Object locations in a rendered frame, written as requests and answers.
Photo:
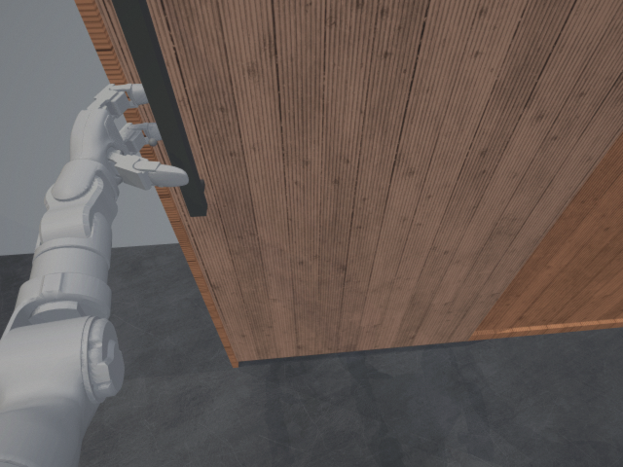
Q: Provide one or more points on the left robot hand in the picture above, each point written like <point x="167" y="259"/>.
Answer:
<point x="95" y="137"/>

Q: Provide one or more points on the left robot forearm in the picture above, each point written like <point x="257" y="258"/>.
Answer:
<point x="73" y="251"/>

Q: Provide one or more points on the left robot upper arm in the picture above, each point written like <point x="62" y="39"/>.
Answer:
<point x="53" y="376"/>

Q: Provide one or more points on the handle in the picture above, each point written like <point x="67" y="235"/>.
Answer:
<point x="139" y="31"/>

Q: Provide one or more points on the wardrobe door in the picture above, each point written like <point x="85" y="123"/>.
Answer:
<point x="378" y="171"/>
<point x="576" y="272"/>

